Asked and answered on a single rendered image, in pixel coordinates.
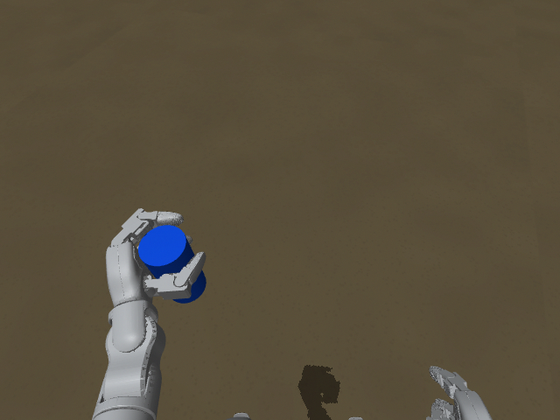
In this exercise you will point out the can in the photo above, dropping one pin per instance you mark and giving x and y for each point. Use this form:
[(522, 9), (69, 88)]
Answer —
[(165, 249)]

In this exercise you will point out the left robot arm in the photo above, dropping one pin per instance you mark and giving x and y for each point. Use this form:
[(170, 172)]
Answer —
[(131, 387)]

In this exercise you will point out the left robot hand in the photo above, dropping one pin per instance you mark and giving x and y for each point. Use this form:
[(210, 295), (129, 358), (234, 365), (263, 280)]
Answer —
[(130, 279)]

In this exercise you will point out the right robot hand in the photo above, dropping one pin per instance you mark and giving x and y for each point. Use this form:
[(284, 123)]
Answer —
[(468, 404)]

